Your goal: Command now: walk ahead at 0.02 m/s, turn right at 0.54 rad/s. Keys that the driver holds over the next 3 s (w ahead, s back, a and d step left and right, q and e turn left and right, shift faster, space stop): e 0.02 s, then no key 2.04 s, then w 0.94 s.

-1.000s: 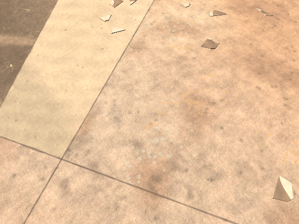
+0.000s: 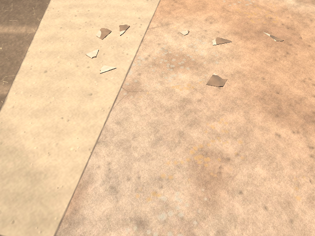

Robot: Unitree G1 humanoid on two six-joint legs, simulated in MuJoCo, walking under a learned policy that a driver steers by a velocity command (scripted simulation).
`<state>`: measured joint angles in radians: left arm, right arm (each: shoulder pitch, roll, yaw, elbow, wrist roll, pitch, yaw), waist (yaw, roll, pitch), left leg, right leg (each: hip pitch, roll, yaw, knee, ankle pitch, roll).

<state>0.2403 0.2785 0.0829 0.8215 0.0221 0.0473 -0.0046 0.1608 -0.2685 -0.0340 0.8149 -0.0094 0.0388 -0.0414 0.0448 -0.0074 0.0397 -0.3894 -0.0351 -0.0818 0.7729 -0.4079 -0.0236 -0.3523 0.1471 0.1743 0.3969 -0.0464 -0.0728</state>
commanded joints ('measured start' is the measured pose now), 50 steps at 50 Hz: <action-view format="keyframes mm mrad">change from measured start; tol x16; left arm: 1 -16 152 40 -58 1 2 -3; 50 32 31 -86 272 -14 -53 44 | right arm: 1 78 -79 -15 -51 13 -26 -10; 5 110 -242 -49 -72 -21 -41 -27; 50 122 -35 22 286 0 -32 10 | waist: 1 -32 -142 -89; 3 -86 -130 -87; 5 -46 204 -68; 19 -73 207 -69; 24 -94 -98 -84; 50 -55 4 24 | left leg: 1 90 -44 19 -141 -20 32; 3 249 -41 35 -392 94 67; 5 289 345 -422 -641 -74 197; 7 79 360 -367 -572 232 265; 11 208 211 -126 -475 605 212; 20 339 203 -118 -360 799 183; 24 197 86 -16 -425 257 69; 50 257 108 -29 -447 293 52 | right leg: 1 72 -247 361 -166 -271 -97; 3 5 -203 328 -131 -315 -37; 5 -185 32 36 228 -458 67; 10 -113 -7 -36 692 -358 91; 18 60 -71 -149 200 -419 110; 21 255 -111 -136 -151 -86 76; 24 314 -331 40 -47 289 -25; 34 186 -231 -1 -116 -62 18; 50 157 -215 -12 -124 -126 14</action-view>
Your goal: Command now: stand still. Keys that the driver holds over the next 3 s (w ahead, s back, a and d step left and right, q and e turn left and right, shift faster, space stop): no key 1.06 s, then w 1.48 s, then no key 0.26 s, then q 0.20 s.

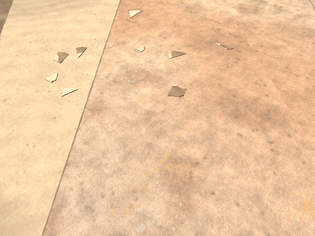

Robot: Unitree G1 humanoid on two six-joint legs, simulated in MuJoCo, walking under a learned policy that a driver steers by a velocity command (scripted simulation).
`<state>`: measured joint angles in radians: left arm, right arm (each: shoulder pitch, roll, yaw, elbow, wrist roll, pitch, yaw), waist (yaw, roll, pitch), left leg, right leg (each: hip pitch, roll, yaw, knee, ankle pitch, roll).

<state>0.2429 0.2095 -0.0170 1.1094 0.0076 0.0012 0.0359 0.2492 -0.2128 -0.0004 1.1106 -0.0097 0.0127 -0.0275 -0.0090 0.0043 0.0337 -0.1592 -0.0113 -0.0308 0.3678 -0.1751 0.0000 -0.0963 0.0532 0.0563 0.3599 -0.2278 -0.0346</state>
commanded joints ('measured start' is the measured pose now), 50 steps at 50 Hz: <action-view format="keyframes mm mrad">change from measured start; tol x2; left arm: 1 34 97 13 -12 0 -7 4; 20 106 48 8 28 1 -9 9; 50 159 5 14 39 2 -12 16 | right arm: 1 36 -89 -11 -5 0 -6 -4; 18 72 -48 -2 37 1 -10 -11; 50 115 -8 -7 49 1 -13 -19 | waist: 1 -1 -8 31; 50 5 -5 47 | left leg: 1 25 85 -80 -41 59 29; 50 -1 83 -79 -15 97 39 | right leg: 1 -99 -120 104 -85 57 -25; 50 -89 -116 75 -34 125 -18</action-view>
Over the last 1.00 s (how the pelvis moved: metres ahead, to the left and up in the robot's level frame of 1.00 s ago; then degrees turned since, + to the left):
-0.02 0.01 0.01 -6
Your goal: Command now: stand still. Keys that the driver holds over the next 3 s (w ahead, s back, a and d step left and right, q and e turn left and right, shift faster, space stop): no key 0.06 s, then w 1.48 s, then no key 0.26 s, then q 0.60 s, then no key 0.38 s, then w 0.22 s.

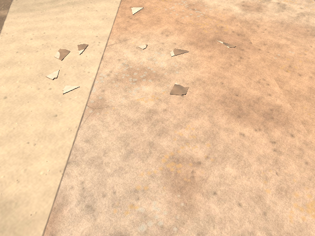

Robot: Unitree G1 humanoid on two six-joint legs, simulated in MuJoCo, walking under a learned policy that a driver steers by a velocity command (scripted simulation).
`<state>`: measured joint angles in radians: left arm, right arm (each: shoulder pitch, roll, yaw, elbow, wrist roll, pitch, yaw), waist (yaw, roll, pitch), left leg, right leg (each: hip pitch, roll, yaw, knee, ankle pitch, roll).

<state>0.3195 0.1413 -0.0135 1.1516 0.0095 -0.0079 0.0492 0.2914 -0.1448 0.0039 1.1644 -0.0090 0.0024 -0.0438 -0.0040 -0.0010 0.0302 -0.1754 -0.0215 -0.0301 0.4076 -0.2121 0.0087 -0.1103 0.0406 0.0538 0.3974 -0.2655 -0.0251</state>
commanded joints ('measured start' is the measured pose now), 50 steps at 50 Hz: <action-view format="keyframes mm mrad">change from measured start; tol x32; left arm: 1 84 72 11 -3 0 -3 2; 34 -356 63 46 -287 6 -39 -78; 40 212 258 124 -141 37 -63 -38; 50 63 128 70 -116 4 -109 -46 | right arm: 1 74 -75 -11 -5 0 -3 -2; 14 -34 -57 -25 -145 -25 -58 42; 19 477 -237 -95 -7 -2 -77 36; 50 55 -70 -53 -194 -32 -47 66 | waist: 1 0 0 51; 15 3 -129 181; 19 -161 314 63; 41 111 -206 -302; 50 -38 -27 61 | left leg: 1 15 94 -79 -54 135 31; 9 -197 -3 -32 93 -404 74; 16 -28 -2 94 87 -158 83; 20 299 386 -577 -251 -386 214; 38 215 207 18 124 1013 121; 41 -356 -77 45 1012 -297 81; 50 -389 126 28 690 6 52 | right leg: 1 -75 -104 77 -71 163 -28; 10 -103 -182 298 -175 -574 -160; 15 -132 -279 360 -197 -382 -210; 22 -622 -96 -26 713 -67 -70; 38 -88 50 -193 157 147 -135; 41 437 -472 674 -104 -107 -359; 50 -90 -228 85 -282 243 -206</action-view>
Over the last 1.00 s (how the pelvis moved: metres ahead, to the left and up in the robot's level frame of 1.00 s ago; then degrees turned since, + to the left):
0.01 0.01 0.00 0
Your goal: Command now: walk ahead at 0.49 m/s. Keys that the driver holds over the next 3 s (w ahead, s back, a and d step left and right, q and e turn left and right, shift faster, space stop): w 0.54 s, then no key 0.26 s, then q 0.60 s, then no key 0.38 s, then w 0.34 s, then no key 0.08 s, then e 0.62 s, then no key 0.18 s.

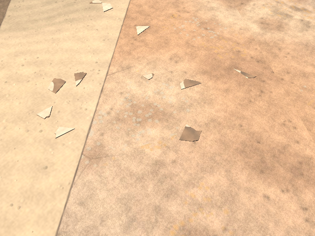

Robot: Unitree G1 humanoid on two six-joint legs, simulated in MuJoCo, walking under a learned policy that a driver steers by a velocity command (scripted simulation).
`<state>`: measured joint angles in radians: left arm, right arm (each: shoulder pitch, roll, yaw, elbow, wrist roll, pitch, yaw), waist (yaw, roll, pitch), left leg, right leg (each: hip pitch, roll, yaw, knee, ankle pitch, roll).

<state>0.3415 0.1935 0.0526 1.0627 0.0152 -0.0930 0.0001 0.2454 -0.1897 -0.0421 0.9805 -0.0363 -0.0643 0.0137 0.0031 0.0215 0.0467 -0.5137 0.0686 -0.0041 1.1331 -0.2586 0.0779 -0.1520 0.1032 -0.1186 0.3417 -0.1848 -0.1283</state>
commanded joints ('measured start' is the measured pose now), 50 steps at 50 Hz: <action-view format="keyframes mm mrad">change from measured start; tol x32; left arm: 1 60 81 3 -25 -3 -23 3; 50 -109 88 4 -149 2 46 59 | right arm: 1 45 -33 -8 -31 -4 22 11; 12 -307 -40 4 -159 17 6 14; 18 286 -264 -82 -9 -32 -21 -20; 50 182 -30 -29 28 4 84 -31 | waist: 1 -34 -53 56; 18 -130 183 -352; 50 -45 -88 -95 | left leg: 1 -91 42 14 -78 91 -25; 13 -61 -55 111 -568 167 17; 16 314 -122 126 -681 147 79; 18 885 350 -534 -743 46 288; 24 352 154 -189 -969 208 130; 39 505 116 5 -745 882 74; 41 466 62 8 -534 713 29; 43 190 -130 50 -82 -382 -23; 50 145 -59 11 13 -186 -73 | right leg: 1 -32 -284 241 -236 183 -97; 15 299 -308 126 80 928 -36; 19 -432 -54 161 1035 -283 28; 40 -137 -86 46 130 139 36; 43 356 -557 447 154 1191 -211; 50 -116 -379 162 -75 421 -118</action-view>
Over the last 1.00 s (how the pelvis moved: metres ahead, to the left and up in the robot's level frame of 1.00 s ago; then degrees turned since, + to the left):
0.38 0.01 0.00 1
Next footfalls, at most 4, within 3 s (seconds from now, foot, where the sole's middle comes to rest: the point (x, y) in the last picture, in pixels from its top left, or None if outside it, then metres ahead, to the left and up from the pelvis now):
0.34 left None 0.36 0.11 -0.78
0.82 right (179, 214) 0.59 -0.05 -0.78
1.30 left None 0.45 0.13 -0.78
1.76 right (181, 233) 0.51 -0.06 -0.78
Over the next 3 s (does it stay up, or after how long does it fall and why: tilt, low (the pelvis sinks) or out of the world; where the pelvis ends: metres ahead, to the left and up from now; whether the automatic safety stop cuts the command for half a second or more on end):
stays up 0.62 0.14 0.00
